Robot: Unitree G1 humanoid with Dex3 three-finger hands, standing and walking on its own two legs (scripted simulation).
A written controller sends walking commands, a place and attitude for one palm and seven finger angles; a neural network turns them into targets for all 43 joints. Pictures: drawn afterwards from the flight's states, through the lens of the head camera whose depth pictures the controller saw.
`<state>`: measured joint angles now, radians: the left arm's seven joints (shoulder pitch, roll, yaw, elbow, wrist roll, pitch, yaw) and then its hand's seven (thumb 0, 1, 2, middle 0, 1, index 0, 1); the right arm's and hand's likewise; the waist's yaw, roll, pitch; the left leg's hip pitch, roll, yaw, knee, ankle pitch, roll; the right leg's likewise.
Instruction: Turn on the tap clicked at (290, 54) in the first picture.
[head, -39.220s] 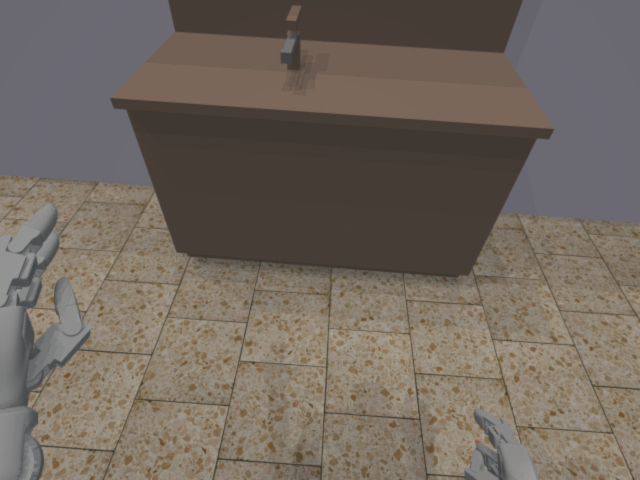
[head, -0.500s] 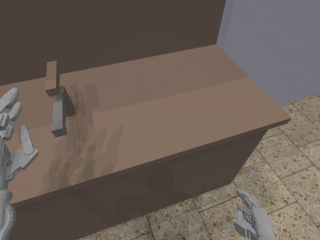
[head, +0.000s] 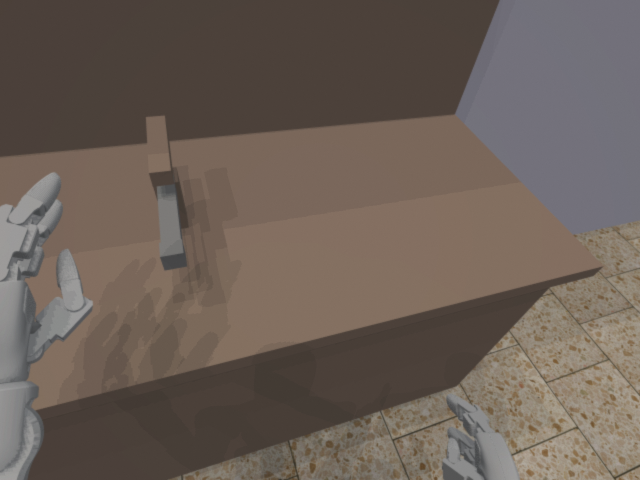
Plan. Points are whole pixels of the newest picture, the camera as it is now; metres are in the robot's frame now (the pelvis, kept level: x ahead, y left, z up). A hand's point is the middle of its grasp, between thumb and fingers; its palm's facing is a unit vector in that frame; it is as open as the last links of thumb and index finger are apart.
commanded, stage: come to a stop and stand still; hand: left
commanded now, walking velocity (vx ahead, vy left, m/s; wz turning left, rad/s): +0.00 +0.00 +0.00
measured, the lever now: (173, 254) +0.35 +0.23 +0.07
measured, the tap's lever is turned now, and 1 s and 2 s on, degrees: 0 0 0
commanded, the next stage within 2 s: look again from close up in 0.28 s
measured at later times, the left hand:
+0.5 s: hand (89, 301) +0.22 +0.24 +0.16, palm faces +0.40 -0.85 -0.35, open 7.4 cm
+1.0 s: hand (120, 308) +0.22 +0.21 +0.17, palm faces +0.40 -0.85 -0.35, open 7.4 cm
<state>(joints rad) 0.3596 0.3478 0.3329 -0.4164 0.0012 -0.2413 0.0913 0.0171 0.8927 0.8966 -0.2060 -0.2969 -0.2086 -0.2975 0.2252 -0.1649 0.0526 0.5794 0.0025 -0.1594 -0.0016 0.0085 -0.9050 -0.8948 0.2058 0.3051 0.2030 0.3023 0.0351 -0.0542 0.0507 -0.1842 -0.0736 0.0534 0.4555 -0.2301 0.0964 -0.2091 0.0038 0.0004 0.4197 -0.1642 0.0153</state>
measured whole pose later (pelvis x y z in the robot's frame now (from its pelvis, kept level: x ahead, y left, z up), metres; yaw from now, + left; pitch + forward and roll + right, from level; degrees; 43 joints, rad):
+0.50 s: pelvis +0.01 -0.01 +0.00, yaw +1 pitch -2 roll -2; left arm 0.41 0.36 0.34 -0.47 -0.03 -0.22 0.10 0.02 0.89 0.90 -0.21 -0.30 -0.21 -0.30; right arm 0.18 -0.19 0.03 0.57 0.01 -0.11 -0.03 0.01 -0.91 -0.89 0.20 0.30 0.20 0.30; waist 0.03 -0.03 0.07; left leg -0.18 -0.07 0.03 0.45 -0.24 0.08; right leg -0.19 0.01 -0.02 0.39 -0.17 0.01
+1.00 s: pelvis +0.00 -0.03 +0.00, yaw +0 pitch -2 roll +0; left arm 0.40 0.36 0.34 -0.44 -0.04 -0.20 0.10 0.02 0.89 0.90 -0.21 -0.30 -0.21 -0.30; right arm 0.21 -0.19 0.02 0.58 0.02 -0.10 -0.03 0.01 -0.91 -0.90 0.20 0.30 0.20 0.30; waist 0.03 -0.03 0.06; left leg -0.18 -0.04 0.03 0.41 -0.20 0.05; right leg -0.21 0.03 -0.02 0.39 -0.15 -0.03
